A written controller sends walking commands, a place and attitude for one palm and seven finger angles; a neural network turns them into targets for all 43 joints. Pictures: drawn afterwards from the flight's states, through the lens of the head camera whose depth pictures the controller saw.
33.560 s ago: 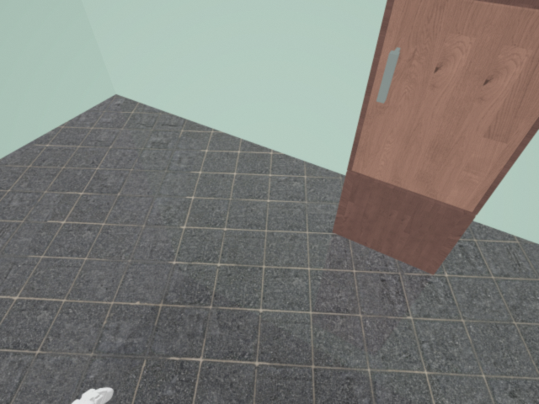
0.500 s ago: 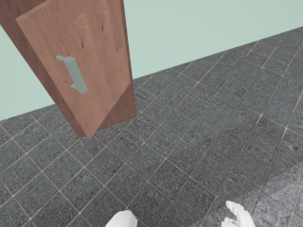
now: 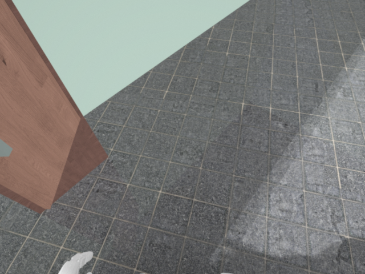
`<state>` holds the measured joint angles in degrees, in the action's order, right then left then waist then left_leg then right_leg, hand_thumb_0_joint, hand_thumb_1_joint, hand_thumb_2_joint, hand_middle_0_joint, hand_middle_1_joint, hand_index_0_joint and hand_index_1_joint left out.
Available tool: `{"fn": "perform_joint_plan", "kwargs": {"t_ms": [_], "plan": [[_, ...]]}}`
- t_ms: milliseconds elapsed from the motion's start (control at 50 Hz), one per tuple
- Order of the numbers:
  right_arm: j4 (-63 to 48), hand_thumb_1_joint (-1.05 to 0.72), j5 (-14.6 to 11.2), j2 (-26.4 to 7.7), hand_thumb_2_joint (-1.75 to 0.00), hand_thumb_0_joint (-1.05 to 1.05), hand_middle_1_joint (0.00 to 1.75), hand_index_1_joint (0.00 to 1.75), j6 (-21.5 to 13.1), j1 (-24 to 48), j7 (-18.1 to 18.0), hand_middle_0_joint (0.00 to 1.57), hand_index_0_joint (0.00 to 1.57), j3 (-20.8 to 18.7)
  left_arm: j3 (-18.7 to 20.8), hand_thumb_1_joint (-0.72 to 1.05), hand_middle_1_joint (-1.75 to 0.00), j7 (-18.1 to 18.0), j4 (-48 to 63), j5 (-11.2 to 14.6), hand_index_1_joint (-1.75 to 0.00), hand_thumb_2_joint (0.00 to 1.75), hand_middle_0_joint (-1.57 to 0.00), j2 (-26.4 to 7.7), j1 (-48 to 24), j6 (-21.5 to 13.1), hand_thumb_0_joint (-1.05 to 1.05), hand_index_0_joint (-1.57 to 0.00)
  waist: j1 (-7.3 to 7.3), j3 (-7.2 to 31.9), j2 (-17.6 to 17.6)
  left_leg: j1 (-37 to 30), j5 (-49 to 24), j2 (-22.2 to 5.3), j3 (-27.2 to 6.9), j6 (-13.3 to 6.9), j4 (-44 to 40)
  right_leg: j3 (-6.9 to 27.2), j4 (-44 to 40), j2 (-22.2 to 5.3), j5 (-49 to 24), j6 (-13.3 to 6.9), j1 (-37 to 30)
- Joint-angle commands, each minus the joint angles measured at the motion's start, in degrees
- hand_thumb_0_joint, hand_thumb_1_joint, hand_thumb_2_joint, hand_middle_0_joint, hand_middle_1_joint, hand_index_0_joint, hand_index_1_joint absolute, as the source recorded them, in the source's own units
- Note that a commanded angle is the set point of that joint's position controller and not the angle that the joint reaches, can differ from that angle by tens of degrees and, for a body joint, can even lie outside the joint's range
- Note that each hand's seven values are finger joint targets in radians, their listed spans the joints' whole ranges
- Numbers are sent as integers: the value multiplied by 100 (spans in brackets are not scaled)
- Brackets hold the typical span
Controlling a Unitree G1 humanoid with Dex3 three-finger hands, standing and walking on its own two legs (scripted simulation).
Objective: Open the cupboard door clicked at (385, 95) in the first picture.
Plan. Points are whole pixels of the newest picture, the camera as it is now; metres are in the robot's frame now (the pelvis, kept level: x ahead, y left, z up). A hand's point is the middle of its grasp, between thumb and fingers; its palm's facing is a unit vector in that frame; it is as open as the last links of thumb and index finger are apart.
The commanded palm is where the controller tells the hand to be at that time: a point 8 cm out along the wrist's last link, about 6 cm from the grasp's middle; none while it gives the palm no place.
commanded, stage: walk to a spot facing it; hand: left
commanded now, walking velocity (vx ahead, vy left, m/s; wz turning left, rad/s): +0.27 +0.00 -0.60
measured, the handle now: out of the picture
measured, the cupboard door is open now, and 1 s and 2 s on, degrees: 42 42 42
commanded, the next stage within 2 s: turn to face it in 1.64 s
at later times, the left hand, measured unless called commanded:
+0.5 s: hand (104, 272) +0.14 +0.21 -0.17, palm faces -0.15 -0.97 -0.17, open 7.4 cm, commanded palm none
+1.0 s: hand (201, 144) +0.51 -0.03 -0.15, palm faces -0.57 -0.80 -0.19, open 7.3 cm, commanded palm none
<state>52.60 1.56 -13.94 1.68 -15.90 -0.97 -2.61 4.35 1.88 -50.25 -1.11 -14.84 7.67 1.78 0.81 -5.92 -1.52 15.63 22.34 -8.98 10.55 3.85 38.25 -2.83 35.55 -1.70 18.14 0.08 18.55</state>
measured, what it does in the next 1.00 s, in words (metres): walks ahead, turning right: left foot, then right foot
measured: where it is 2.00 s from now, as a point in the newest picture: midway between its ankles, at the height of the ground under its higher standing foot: (266, 186)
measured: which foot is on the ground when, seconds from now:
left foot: up 0.00-0.44, down 0.46-0.98, up 1.00-1.00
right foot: down 0.00-0.46, up 0.48-0.96, down 0.98-1.00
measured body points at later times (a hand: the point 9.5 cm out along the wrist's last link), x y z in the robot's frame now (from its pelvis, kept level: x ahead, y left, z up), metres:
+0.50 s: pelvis +0.10 +0.02 +0.01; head +0.14 +0.03 +0.45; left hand +0.15 +0.26 -0.15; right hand +0.17 -0.25 -0.11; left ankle +0.15 +0.12 -0.73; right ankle +0.00 -0.10 -0.70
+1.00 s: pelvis +0.28 -0.09 -0.01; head +0.32 -0.13 +0.43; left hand +0.54 +0.01 -0.14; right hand +0.04 -0.17 -0.15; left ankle +0.17 +0.11 -0.67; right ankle +0.32 -0.15 -0.73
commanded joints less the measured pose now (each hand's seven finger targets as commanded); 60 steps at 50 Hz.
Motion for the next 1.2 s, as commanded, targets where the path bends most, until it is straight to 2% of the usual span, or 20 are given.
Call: {"fn": "perform_joint_plan", "kwargs": {"t_ms": [0, 80, 300, 360, 400, 420, 440, 460, 520, 600, 800, 900, 920, 940, 960, 1000, 1060, 1080, 1120, 1180], "plan": [[-778, -90, -95, -500, -90, 0, 30, 30, -25, 481, -47, 20, 20, -130, 297, 90, -30, -254, -30, 25, -30, 90, -20, -1424, 1322, -125, 0, -20, -657, 1052, 1629, 2164, 1313, 300, -963, -67, 2847, 2509, -1595, -2054, -2403, -1294, -2001], [-579, -90, -31, -488, -90, 0, 30, 30, -37, 624, 57, 20, 20, -189, 189, 90, -30, -282, 191, 23, -30, 90, -20, -803, 594, -180, 0, -20, -282, 726, 1024, 2035, 8, 260, -954, 75, 2724, 1976, -1759, -1126, -1345, -994, -1458], [-827, -90, -44, -405, -90, 0, 30, 30, -240, 1129, 154, 20, 20, -248, 244, 90, -30, -144, 10, -39, -30, 90, -20, -837, 951, -385, 0, -20, -333, 173, 955, 1697, -224, 548, -995, 9, 1004, 2677, -2368, -1050, 700, -1260, -958], [-818, -90, -70, -338, -90, 0, 30, 30, -369, 955, 124, 20, 20, -223, 273, 90, -30, -133, 3, -44, -30, 90, -20, -834, 838, -381, 0, -20, -219, 277, 926, 792, -119, 736, -976, -86, 22, 2734, -1994, -933, 306, -1209, -628], [-519, -90, -77, -465, -90, 0, 30, 30, -462, 94, 38, 20, 20, -228, 265, 90, -30, -121, 56, -3, -30, 90, -20, -679, 524, -366, 0, -20, 221, 510, 581, -1038, -698, 805, -867, -108, -1136, 2284, -1292, -466, 303, -864, 414], [-301, -90, -45, -862, -90, 0, 30, 30, -507, -620, -50, 20, 20, -313, 193, 90, -30, -77, 100, 20, -30, 90, -20, -351, 519, -378, 0, -20, 521, 916, -518, -2268, 56, 86, -1612, -271, -1654, 1715, -115, 136, 388, -586, 1216], [-211, -90, 85, -1492, -90, 0, 30, 30, -538, -1327, -85, 20, 20, -436, 116, 90, -30, -21, 218, 84, -30, 90, -20, -28, 676, -378, 0, -20, 716, 1359, -2174, -2998, 1223, -1743, -3873, -840, -2405, 633, 2003, 798, 1657, -206, 2345], [-230, -90, 67, -1453, -90, 0, 30, 30, -484, -1376, -113, 20, 20, -376, 145, 90, -30, -12, 295, -4, -30, 90, -20, -251, 320, -405, 0, -20, 753, 975, -1358, -2355, 1563, -2158, -4405, -1164, -2838, 784, 2934, 365, 1408, -203, 2553], [-442, -90, 48, -642, -90, 0, 30, 30, -557, -400, -74, 20, 20, -121, 204, 90, -30, 118, 13, -125, -30, 90, -20, -215, 426, -398, 0, -20, 119, 229, -657, -1102, -173, -1312, -2579, -771, -2703, 571, 3828, -215, 33, -91, 2444], [-49, -90, -14, -285, -90, 0, 30, 30, -689, -922, -149, 20, 20, 23, 83, 90, -30, 123, -94, -64, -30, 90, -20, 182, 624, -231, 0, -20, -18, 577, -762, -1666, -4044, -706, -705, -179, -2105, 289, 3989, -71, -554, -24, 2469], [543, -90, 61, -122, -90, 0, 30, 30, -623, -1785, -155, 20, 20, 118, -91, 90, -30, 166, 297, -39, -30, 90, -20, 429, -937, -200, 0, -20, 234, -231, -577, -1798, -4784, -795, 108, -627, -2341, -517, 1254, -31, -997, -262, 2217], [518, -90, 2, -613, -90, 0, 30, 30, -577, -1260, -149, 20, 20, -2, 64, 90, -30, 29, -145, -33, -30, 90, -20, -3, 656, -305, 0, -20, -632, 797, -671, -1749, -7055, -1017, 360, -630, -301, -678, 240, 479, -338, -767, -424], [429, -90, -64, -609, -90, 0, 30, 30, -576, -1002, -95, 20, 20, -5, 144, 90, -30, -14, -412, -64, -30, 90, -20, -267, 1566, -365, 0, -20, -1079, 1215, -390, -833, -6173, -787, 507, -456, 927, -435, -238, 329, -757, -939, -1982], [310, -90, -178, -228, -90, 0, 30, 30, -577, -1137, -40, 20, 20, 36, 292, 90, -30, -90, -553, -79, -30, 90, -20, -870, 2133, -395, 0, -20, -1259, 1821, 893, 953, -1596, 108, 535, -217, 2914, 1883, -695, -1255, -818, -1556, -3607], [144, -90, -203, -83, -90, 0, 30, 30, -553, -980, -49, 20, 20, 17, 333, 90, -30, -165, -553, 76, -30, 90, -20, -1204, 2063, -374, 0, -20, -1027, 1957, 1472, 2172, 1273, 698, -180, -150, 4564, 3956, -1583, -2234, -1184, -1963, -3791], [131, -90, -100, -133, -90, 0, 30, 30, -487, -479, 5, 20, 20, -77, 199, 90, -30, -251, -298, 120, -30, 90, -20, -743, 1129, -391, 0, -20, -567, 492, 517, 2381, -102, 95, -1059, -264, 4356, 2841, -2140, -1866, -720, -1155, -1822], [471, -90, -57, 240, -90, 0, 30, 30, -267, -884, -7, 20, 20, -33, 4, 90, -30, -247, -281, 87, -30, 90, -20, -186, 548, -535, 0, -20, 100, 100, 304, 1403, -734, -33, -1016, -202, 3363, 1428, -2407, -1090, -1748, -80, -242], [506, -90, -46, 265, -90, 0, 30, 30, -222, -1091, 9, 20, 20, -28, -5, 90, -30, -233, -316, 72, -30, 90, -20, -144, 539, -560, 0, -20, 219, 245, 456, 1271, -807, -39, -973, -181, 3066, 1116, -2406, -987, -1749, -511, -229], [565, -90, -21, 287, -90, 0, 30, 30, -195, -1031, 34, 20, 20, -57, -12, 90, -30, -231, -513, 59, -30, 90, -20, -59, 847, -649, 0, -20, 204, 410, 559, 1508, -994, 69, -897, -139, 2710, 972, -2382, -699, -2316, -357, -645], [394, -90, -63, 246, -90, 0, 30, 30, -201, -544, 18, 20, 20, -68, -1, 90, -30, -252, -708, 103, -30, 90, -20, 104, 1422, -717, 0, -20, 5, 631, 728, 2060, -1250, 220, -825, -159, 2467, 852, -2088, -553, -4374, 671, -1616]]}}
